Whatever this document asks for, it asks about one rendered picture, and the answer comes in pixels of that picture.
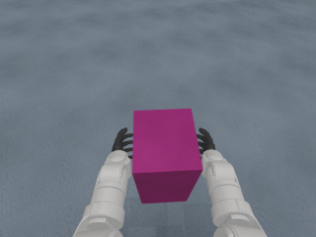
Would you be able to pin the robot right hand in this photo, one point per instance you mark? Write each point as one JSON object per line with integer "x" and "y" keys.
{"x": 207, "y": 143}

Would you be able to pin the robot left hand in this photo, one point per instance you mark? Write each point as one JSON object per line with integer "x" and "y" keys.
{"x": 120, "y": 143}

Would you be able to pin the robot left forearm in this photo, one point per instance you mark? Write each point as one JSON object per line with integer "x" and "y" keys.
{"x": 106, "y": 207}

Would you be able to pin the right robot upper arm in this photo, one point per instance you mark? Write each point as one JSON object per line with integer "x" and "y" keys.
{"x": 231, "y": 230}

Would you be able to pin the left robot upper arm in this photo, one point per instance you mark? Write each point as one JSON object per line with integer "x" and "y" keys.
{"x": 104, "y": 232}

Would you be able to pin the carton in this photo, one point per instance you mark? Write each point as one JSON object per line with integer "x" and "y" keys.
{"x": 166, "y": 162}

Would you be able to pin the robot right forearm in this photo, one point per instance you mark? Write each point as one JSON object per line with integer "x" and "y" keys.
{"x": 228, "y": 204}

